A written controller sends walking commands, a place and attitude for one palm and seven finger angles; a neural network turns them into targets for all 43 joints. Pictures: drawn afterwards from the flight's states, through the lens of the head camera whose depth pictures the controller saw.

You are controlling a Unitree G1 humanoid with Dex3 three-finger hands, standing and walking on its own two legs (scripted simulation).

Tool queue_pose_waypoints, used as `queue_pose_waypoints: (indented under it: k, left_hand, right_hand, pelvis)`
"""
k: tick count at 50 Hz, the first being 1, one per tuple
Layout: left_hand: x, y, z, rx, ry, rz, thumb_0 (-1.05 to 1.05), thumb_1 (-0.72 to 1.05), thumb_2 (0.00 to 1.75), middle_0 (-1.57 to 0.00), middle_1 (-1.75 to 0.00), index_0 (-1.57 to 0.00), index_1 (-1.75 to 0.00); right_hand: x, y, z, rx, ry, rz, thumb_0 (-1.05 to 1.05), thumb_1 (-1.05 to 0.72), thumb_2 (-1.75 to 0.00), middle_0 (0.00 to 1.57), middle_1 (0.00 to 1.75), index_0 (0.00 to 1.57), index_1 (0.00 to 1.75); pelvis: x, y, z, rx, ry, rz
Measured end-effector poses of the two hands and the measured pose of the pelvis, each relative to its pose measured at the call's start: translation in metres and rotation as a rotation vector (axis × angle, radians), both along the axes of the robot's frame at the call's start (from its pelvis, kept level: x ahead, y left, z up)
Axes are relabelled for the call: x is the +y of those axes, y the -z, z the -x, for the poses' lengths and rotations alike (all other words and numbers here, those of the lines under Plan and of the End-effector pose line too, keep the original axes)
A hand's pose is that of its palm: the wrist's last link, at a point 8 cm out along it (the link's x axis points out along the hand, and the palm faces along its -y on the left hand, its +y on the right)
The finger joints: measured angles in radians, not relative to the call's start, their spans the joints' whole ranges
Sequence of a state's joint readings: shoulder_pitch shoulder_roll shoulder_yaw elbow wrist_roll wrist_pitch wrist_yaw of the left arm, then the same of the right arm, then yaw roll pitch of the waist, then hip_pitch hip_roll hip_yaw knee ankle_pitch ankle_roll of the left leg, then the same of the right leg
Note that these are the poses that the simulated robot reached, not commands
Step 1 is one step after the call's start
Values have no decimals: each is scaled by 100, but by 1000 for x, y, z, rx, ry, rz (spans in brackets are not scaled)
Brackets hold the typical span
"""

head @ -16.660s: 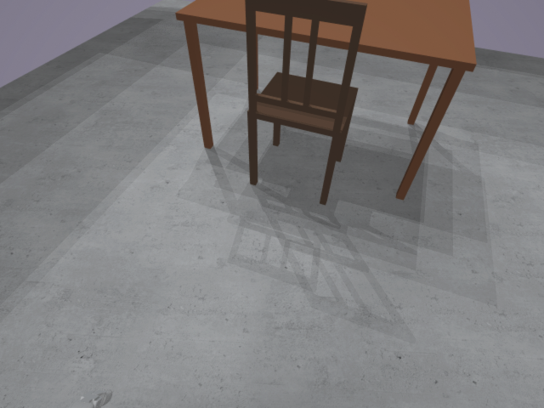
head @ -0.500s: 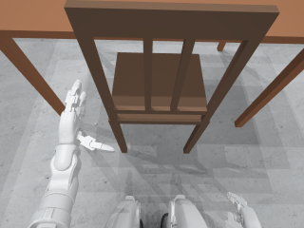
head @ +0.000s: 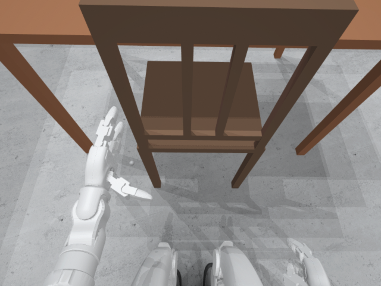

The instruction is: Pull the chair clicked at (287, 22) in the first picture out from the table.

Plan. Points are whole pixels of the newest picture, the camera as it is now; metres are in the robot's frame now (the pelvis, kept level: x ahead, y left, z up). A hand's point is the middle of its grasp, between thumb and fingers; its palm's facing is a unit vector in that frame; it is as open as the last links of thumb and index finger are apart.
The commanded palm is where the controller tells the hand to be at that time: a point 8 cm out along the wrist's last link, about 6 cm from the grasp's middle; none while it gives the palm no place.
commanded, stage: aim the fingers beside a spindle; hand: left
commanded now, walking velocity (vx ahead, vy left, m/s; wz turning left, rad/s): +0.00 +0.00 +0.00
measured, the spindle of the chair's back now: (187, 98) +0.51 +0.03 +0.02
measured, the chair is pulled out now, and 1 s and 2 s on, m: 0.00 0.00 0.00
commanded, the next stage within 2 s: push the fingers through the gap in 1.12 s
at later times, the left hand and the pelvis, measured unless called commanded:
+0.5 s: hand (124, 158) +0.36 +0.15 +0.01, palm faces +0.03 -1.00 -0.03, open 17.0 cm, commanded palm +0.33 +0.20 +0.02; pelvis +0.00 +0.00 +0.00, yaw +0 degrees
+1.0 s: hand (125, 163) +0.35 +0.14 +0.02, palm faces -0.01 -1.00 -0.02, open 17.0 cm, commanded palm +0.33 +0.20 +0.01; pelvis +0.00 +0.00 +0.00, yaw +0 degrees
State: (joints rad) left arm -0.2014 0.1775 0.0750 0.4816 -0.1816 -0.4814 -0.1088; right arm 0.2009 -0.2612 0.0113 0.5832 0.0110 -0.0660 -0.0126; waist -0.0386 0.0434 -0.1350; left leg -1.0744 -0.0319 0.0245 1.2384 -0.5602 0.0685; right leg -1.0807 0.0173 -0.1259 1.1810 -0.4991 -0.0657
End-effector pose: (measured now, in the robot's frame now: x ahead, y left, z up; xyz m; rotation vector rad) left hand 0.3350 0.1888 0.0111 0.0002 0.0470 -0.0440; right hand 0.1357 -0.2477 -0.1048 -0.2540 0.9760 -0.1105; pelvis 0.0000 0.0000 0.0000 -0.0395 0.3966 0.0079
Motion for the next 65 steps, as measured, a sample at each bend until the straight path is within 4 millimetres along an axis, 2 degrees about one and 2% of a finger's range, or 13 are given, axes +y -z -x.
queue_pose_waypoints:
  k: [3,6,11,17,20,27,36,40,47,54,62,65]
  left_hand:
    - [-1,-9,1,-37,-27,-7,-2,-50,30,-6,-8,-6,-8]
    - [9,-13,-2,-55,-75,-30,-2,-50,30,-6,-8,-6,-8]
    - [20,-4,-1,-15,-85,-41,-1,-50,30,-6,-8,-6,-8]
    - [7,-4,10,-9,-23,-10,-2,-50,30,-6,-8,-6,-8]
    - [4,-6,8,-30,-30,-12,-2,-50,30,-6,-8,-6,-8]
    - [15,-6,-5,-43,-74,-35,-2,-50,30,-6,-8,-6,-8]
    - [9,-5,9,0,-43,-16,-1,-50,30,-6,-8,-6,-8]
    - [13,-4,9,-20,-69,-21,-1,-50,30,-6,-8,-6,-8]
    - [13,-14,5,-59,-47,-30,-2,-50,30,-6,-8,-6,-8]
    - [7,1,9,13,-43,-15,-1,-50,30,-6,-8,-6,-8]
    - [19,-14,1,-74,-84,-37,-2,-50,30,-6,-8,-6,-8]
    - [17,-14,-3,-58,-60,-36,-2,-50,30,-6,-8,-6,-8]
  right_hand:
    - [1,-2,0,-2,1,-3,1,-91,-90,20,30,21,30]
    - [2,-2,0,-1,-6,-9,1,-91,-90,20,30,21,30]
    - [2,0,0,0,-10,-16,1,-91,-90,20,30,21,30]
    - [2,-3,-3,-11,-9,-6,1,-91,-90,20,30,21,30]
    - [2,-3,-5,-16,-18,2,1,-91,-90,20,30,21,30]
    - [1,0,-6,-22,-18,0,0,-91,-90,20,30,21,30]
    - [3,-3,-2,-10,-9,-15,1,-91,-90,20,30,21,30]
    - [2,-2,-3,-15,-16,-3,1,-91,-90,20,30,21,30]
    - [2,-2,-4,-19,-18,-5,1,-91,-90,20,30,21,30]
    - [2,-4,-5,-30,-14,-5,1,-91,-90,20,30,21,30]
    - [2,-1,-3,-18,-22,0,1,-91,-90,20,30,21,30]
    - [2,0,-1,-11,-18,-4,1,-91,-90,20,30,21,30]
  pelvis:
    - [1,-2,-2,-3,6,-5]
    - [0,-2,-2,-4,7,-9]
    - [-2,0,-1,-3,5,-7]
    - [0,-2,-1,-9,-1,-1]
    - [0,-1,-1,-8,-1,-3]
    - [-2,3,2,-1,1,-2]
    - [0,-3,-1,-6,5,-5]
    - [-2,0,0,-7,3,-4]
    - [-1,0,1,-10,-2,-2]
    - [-1,0,1,-6,4,-4]
    - [-2,2,2,-7,1,-2]
    - [-2,1,2,-7,-4,1]
